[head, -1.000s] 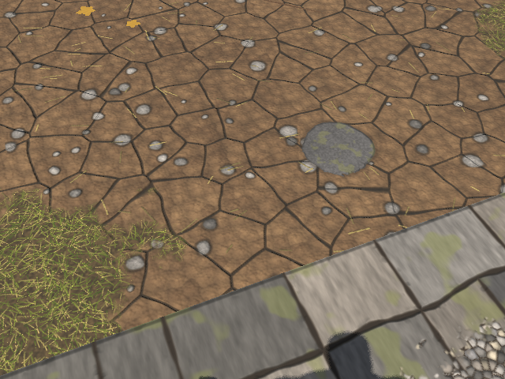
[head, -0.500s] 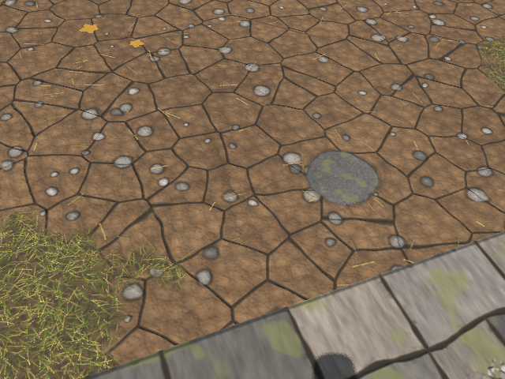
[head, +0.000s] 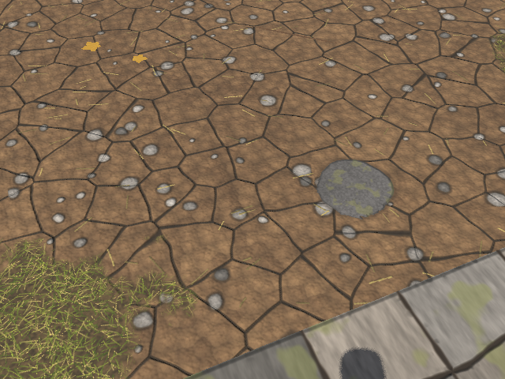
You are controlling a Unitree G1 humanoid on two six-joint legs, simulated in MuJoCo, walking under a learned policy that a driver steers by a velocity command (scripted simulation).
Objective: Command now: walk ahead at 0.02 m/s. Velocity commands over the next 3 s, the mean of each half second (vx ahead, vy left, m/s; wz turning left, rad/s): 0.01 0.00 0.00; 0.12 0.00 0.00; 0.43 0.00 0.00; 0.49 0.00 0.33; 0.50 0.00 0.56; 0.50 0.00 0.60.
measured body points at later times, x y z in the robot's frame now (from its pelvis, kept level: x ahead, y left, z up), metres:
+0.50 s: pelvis -0.01 -0.01 +0.00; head +0.00 -0.01 +0.45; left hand +0.09 +0.26 -0.14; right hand +0.02 -0.27 -0.14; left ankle -0.07 +0.09 -0.74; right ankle +0.03 -0.14 -0.74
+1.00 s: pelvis +0.04 -0.04 +0.00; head +0.05 -0.06 +0.45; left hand +0.13 +0.23 -0.13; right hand -0.02 -0.30 -0.15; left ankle -0.07 +0.09 -0.74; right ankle +0.08 -0.16 -0.72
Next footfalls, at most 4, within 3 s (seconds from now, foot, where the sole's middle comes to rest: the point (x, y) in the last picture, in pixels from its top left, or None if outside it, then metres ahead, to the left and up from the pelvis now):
1.04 right None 0.13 -0.16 -0.77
1.54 left None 0.49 0.06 -0.77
2.06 right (309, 292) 0.77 -0.15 -0.81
2.60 left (204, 243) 0.96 0.18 -0.81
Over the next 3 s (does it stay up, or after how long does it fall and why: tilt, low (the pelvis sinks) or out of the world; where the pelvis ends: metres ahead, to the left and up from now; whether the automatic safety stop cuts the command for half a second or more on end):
stays up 1.04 0.13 -0.04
